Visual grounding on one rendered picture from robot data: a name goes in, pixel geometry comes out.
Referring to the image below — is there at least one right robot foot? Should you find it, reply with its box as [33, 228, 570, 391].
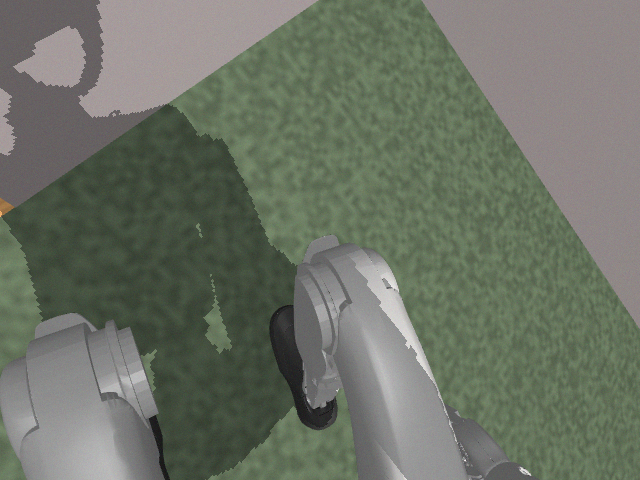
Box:
[269, 305, 337, 430]

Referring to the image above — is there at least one left robot foot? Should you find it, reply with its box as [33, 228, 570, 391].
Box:
[149, 415, 170, 480]

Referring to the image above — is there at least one right robot arm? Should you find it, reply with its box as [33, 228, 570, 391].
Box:
[485, 462, 540, 480]

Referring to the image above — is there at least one right robot hand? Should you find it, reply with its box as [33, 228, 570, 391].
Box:
[444, 403, 511, 480]

